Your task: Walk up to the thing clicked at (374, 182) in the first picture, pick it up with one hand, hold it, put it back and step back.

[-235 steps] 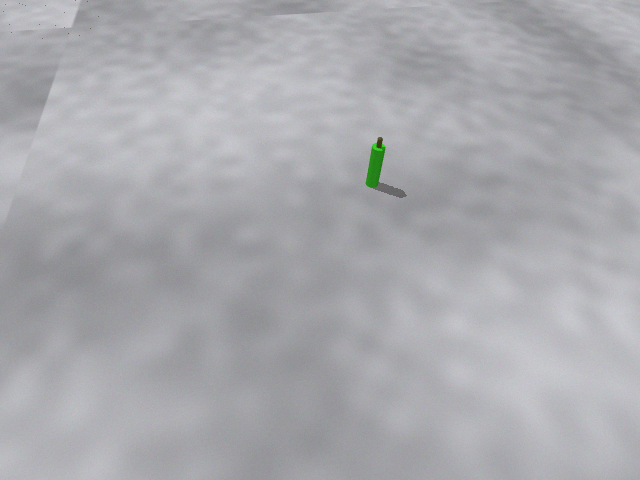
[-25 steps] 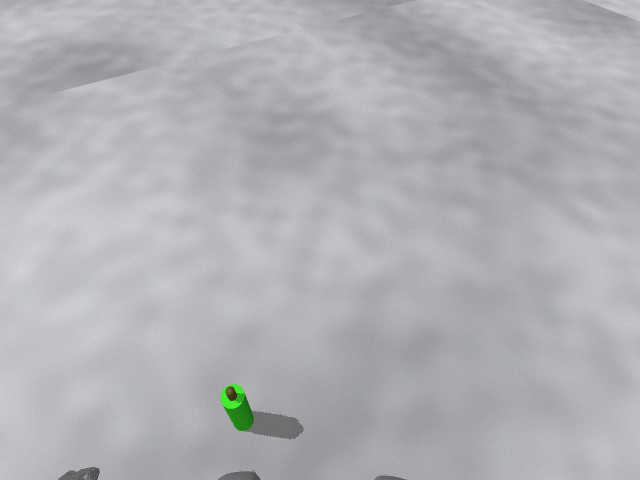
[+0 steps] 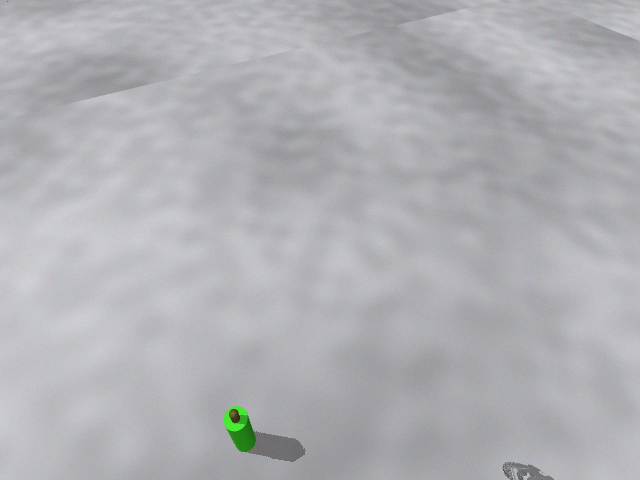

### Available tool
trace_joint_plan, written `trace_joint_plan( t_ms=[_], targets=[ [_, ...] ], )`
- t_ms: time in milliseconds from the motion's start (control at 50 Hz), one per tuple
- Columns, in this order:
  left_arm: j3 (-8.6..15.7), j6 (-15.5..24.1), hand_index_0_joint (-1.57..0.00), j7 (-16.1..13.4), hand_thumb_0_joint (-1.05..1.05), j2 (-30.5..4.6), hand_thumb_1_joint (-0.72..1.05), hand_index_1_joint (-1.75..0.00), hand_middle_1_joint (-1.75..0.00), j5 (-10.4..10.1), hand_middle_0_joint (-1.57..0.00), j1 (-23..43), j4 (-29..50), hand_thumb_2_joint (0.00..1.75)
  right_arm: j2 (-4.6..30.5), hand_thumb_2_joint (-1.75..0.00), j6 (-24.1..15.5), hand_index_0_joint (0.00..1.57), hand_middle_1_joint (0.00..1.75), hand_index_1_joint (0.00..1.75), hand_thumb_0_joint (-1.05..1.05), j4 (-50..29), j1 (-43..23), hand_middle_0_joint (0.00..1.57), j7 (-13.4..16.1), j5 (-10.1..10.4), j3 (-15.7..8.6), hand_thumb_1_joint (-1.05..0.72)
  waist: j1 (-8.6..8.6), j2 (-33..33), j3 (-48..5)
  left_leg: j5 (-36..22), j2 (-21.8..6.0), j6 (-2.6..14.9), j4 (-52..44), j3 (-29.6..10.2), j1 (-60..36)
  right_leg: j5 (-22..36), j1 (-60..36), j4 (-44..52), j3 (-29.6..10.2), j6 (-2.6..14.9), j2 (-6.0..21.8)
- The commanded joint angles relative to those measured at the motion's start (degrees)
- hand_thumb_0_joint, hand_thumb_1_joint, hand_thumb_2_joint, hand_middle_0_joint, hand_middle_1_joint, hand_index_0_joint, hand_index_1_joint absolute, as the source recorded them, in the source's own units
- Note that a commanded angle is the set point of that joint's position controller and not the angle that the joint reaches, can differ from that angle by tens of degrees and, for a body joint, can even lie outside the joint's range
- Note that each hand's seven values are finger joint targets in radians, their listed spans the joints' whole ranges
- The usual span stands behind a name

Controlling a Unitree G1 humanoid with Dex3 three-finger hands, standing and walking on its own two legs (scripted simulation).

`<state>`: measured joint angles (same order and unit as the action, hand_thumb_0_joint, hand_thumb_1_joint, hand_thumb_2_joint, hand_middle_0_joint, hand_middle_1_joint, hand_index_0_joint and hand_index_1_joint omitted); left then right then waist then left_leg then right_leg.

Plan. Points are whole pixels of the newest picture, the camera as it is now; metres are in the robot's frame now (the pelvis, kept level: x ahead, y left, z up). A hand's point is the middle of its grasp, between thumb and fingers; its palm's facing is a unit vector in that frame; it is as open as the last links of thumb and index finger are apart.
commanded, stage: walk up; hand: left
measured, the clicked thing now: (239, 427) +0.35 +0.20 -0.65
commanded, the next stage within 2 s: stand in 0.78 s
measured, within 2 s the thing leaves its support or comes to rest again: neither
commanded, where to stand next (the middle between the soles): +0.02 +0.00 m, yaw +0 degrees
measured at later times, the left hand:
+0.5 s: hand out of the picture +0.10 +0.25 -0.15, palm faces -0.03 -0.95 -0.32, open 7.3 cm
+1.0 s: hand out of the picture +0.09 +0.25 -0.15, palm faces -0.03 -0.94 -0.33, open 7.3 cm
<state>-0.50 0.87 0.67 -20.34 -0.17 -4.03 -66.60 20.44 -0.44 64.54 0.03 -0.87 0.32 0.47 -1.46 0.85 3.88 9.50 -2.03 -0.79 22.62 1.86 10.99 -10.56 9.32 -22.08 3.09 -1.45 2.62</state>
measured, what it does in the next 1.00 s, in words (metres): stands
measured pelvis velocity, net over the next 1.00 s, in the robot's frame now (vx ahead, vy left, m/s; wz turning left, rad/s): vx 0.02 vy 0.00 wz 0.00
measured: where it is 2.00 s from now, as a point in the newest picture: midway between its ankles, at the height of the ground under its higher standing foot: outside the picture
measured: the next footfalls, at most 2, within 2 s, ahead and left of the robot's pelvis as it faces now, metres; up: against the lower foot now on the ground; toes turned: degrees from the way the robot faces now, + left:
none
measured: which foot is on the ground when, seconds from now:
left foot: down 0.00-1.00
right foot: down 0.00-1.00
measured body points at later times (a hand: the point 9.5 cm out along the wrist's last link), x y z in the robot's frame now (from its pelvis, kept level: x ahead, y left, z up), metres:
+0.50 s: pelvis +0.01 +0.00 +0.00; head +0.02 +0.00 +0.45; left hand +0.10 +0.30 -0.13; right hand +0.07 -0.30 -0.13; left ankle +0.03 +0.13 -0.74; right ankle +0.02 -0.13 -0.74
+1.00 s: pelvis +0.02 +0.00 +0.00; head +0.02 +0.00 +0.45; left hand +0.10 +0.30 -0.13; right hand +0.10 -0.30 -0.13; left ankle +0.03 +0.13 -0.74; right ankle +0.02 -0.13 -0.74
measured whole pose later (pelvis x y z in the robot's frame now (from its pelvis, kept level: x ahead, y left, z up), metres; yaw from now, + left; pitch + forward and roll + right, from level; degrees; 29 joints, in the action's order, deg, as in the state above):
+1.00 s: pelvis +0.02 +0.00 +0.00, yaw +0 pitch -2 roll +0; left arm 0.4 0.4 0.8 -19.8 0.8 -5.1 -66.0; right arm 19.7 -0.4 66.3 4.2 -0.6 -1.0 -0.4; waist 0.2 0.1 2.4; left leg 8.4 -1.7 -0.9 17.9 2.2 7.7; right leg -9.7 6.3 -17.8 2.9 -1.7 2.8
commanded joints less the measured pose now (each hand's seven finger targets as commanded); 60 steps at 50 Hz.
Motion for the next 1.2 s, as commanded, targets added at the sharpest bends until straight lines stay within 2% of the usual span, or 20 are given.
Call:
trace_joint_plan(
  t_ms=[0,60,300,420,440,720,760,780,860,1060,1080,1180],
  targets=[
    [2.20,1.22,-0.20,-0.76,0.00,-12.14,0.90,-0.30,-0.30,-0.09,-0.20,2.65,1.80,0.90,12.24,-0.90,-1.08,0.20,0.30,0.30,0.00,-1.41,-1.84,0.20,0.58,0.18,-2.46,-0.90,1.04,-1.50,-6.92,-5.54,-6.15,1.80,-5.21,-5.73,-5.87,5.10,-0.08,6.26,-6.04,1.73,6.04],
    [2.47,1.24,-0.20,-0.76,0.00,-12.08,0.90,-0.30,-0.30,0.11,-0.20,2.95,1.66,0.90,12.12,-0.90,-1.13,0.20,0.30,0.30,0.00,-0.95,-1.77,0.20,0.55,0.10,-2.39,-0.90,0.99,-1.72,-7.82,-6.91,-6.21,1.61,-5.67,-5.62,-6.02,6.28,-2.08,6.71,-5.81,1.66,6.00],
    [3.05,0.82,-0.20,-0.78,0.00,-12.01,0.90,-0.30,-0.30,0.27,-0.20,3.33,2.34,0.90,12.06,-0.90,-1.03,0.20,0.30,0.30,0.00,-0.39,-0.83,0.20,0.67,-0.33,-2.49,-0.90,1.11,-0.33,-6.68,-3.94,-5.85,1.32,-7.38,-5.58,-4.08,4.81,-3.13,7.50,-5.90,1.55,5.79],
    [3.28,0.68,-0.20,-0.81,0.00,-11.85,0.90,-0.30,-0.30,0.39,-0.20,2.97,2.43,0.90,11.87,-0.90,-1.20,0.20,0.30,0.30,0.00,-0.54,0.15,0.20,0.80,-0.34,-2.57,-0.90,1.19,-0.93,-7.26,-6.52,-6.12,1.58,-6.78,-5.57,-4.73,5.69,-3.53,7.15,-5.39,1.62,5.55],
    [3.32,0.67,-0.20,-0.82,0.00,-11.76,0.90,-0.30,-0.30,0.50,-0.20,3.78,2.69,0.90,11.95,-0.90,-1.16,0.20,0.30,0.30,0.00,-0.44,0.79,0.20,0.83,-0.44,-2.58,-0.90,1.61,-1.09,-7.21,-5.94,-5.90,1.55,-6.75,-5.46,-3.78,5.89,-4.03,7.42,-5.47,1.57,5.64],
    [3.37,0.58,-0.20,-0.77,0.00,-11.46,0.90,-0.30,-0.30,0.51,-0.20,3.20,2.98,0.90,11.88,-0.90,-1.05,0.20,0.30,0.30,0.00,-0.88,1.39,0.20,0.86,-0.59,-2.65,-0.90,1.59,-0.52,-6.00,-4.32,-5.86,1.53,-7.47,-5.78,-3.34,5.29,-3.64,7.27,-5.56,1.51,5.58],
    [3.27,0.65,-0.20,-0.80,0.00,-11.91,0.90,-0.30,-0.30,0.73,-0.20,2.58,3.32,0.90,11.53,-0.90,-1.21,0.20,0.30,0.30,0.00,-1.27,1.83,0.20,0.98,-1.21,-2.82,-0.90,1.84,-1.10,-7.02,-4.16,-6.51,1.28,-8.06,-5.77,-4.29,3.61,-3.69,6.97,-5.59,1.58,5.93],
    [3.15,0.63,-0.20,-0.83,0.00,-11.53,0.90,-0.30,-0.30,0.67,-0.20,2.65,3.36,0.90,11.52,-0.90,-1.24,0.20,0.30,0.30,0.00,-1.30,1.50,0.20,0.94,-1.19,-2.78,-0.90,1.74,-0.67,-5.89,-4.41,-6.32,1.05,-8.29,-5.91,-4.06,2.51,-2.63,7.10,-5.19,1.54,5.46],
    [2.90,0.80,-0.20,-0.73,0.00,-11.40,0.90,-0.30,-0.30,0.67,-0.20,2.34,3.70,0.90,11.78,-0.90,-1.42,0.20,0.30,0.30,0.00,-1.45,1.59,0.20,0.93,-1.13,-2.95,-0.90,1.82,-0.30,-5.41,-4.31,-6.27,0.90,-8.21,-5.98,-4.03,1.99,-2.30,7.40,-5.30,1.56,5.60],
    [2.64,1.03,-0.20,-0.79,0.00,-11.73,0.90,-0.30,-0.30,0.60,-0.20,1.18,4.39,0.90,11.52,-0.90,-1.37,0.20,0.30,0.30,0.00,-1.85,1.87,0.20,0.83,-0.93,-2.84,-0.90,1.83,-0.86,-6.38,-7.84,-6.42,1.05,-7.19,-5.58,-5.76,5.31,-2.97,7.17,-5.38,1.71,5.96],
    [2.77,1.00,-0.20,-0.83,0.00,-11.87,0.90,-0.30,-0.30,0.70,-0.20,1.24,4.53,0.90,11.80,-0.90,-1.32,0.20,0.30,0.30,0.00,-1.96,1.84,0.20,0.92,-0.97,-2.95,-0.90,1.86,-0.99,-6.34,-6.66,-6.12,1.06,-6.95,-5.15,-5.62,5.51,-2.86,7.46,-5.62,1.67,6.08],
    [2.71,1.09,-0.20,-0.94,0.00,-12.20,0.90,-0.30,-0.30,0.62,-0.20,1.00,4.55,0.90,11.63,-0.90,-1.24,0.20,0.30,0.30,0.00,-2.01,1.89,0.20,0.90,-0.94,-2.85,-0.90,1.79,-1.58,-6.08,-8.04,-6.39,1.08,-7.00,-5.46,-5.95,6.16,-3.18,7.20,-5.44,1.68,6.02]
  ],
)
